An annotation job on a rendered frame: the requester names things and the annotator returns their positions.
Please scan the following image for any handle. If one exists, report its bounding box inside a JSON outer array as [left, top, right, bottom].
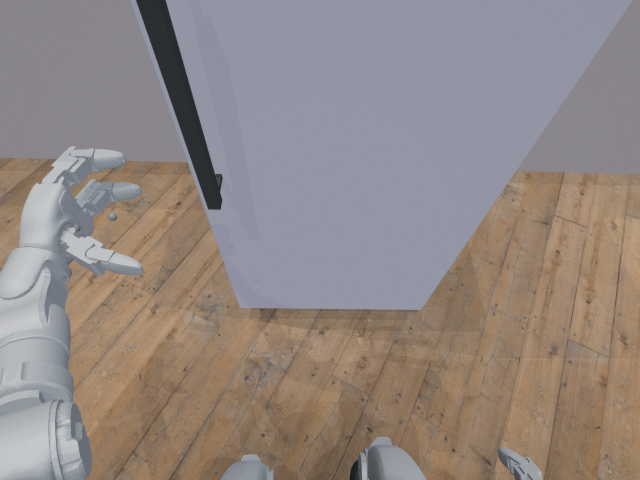
[[136, 0, 223, 210]]

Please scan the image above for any left robot forearm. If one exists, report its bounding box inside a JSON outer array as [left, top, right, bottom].
[[0, 247, 73, 415]]

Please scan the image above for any right robot thigh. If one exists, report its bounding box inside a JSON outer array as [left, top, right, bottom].
[[358, 445, 427, 480]]

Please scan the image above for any left robot hand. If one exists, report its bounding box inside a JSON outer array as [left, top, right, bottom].
[[19, 146, 144, 276]]

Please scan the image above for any fridge door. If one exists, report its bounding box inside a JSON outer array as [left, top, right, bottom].
[[131, 0, 633, 310]]

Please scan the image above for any right robot hand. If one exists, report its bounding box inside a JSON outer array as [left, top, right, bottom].
[[498, 447, 542, 480]]

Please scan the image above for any right robot shin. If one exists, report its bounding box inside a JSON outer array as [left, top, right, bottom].
[[367, 437, 392, 449]]

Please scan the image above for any robot left upper arm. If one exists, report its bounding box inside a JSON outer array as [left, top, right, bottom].
[[0, 399, 92, 480]]

